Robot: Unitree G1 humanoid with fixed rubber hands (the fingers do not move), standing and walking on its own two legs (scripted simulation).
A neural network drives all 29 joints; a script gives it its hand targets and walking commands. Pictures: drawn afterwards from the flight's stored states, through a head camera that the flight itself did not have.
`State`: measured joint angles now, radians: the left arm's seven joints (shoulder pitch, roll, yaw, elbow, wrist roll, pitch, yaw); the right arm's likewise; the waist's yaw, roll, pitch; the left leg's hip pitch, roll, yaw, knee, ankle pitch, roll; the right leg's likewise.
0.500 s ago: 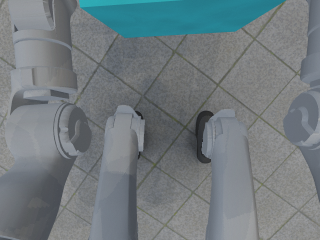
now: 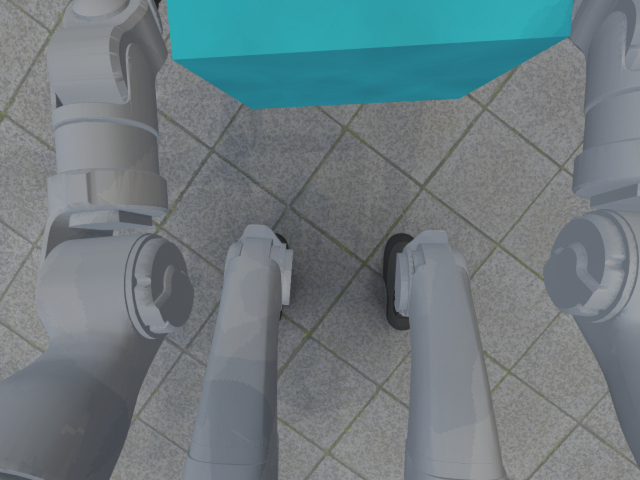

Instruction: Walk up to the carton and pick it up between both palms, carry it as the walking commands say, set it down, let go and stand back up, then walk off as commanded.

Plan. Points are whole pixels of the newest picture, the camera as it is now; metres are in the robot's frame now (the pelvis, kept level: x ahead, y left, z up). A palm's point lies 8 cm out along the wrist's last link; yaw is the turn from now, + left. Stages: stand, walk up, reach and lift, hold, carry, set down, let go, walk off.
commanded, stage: reach and lift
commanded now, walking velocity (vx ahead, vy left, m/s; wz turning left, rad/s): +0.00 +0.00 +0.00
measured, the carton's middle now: out of the picture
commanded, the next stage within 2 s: none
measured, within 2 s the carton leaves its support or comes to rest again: neither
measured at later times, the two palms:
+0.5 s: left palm out of the picture +0.52 +0.19 +0.02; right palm out of the picture +0.54 -0.18 +0.02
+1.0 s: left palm out of the picture +0.49 +0.19 +0.12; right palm out of the picture +0.52 -0.18 +0.11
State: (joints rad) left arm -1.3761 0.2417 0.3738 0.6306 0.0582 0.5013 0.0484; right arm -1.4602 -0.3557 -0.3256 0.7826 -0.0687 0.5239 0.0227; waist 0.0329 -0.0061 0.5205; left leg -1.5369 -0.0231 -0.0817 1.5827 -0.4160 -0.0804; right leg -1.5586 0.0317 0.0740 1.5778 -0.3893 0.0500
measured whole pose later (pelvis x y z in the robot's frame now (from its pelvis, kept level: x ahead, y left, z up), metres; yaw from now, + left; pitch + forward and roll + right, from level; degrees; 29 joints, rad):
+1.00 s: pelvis +0.10 +0.00 +0.15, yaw +2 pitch +30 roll +1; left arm -0.67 -0.04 0.48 0.50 0.27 0.47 -0.11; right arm -0.73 -0.08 -0.40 0.62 -0.27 0.50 0.13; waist 0.02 0.00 -0.16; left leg -1.14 -0.02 -0.08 0.92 -0.30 -0.06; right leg -1.17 0.00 0.07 0.96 -0.31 0.03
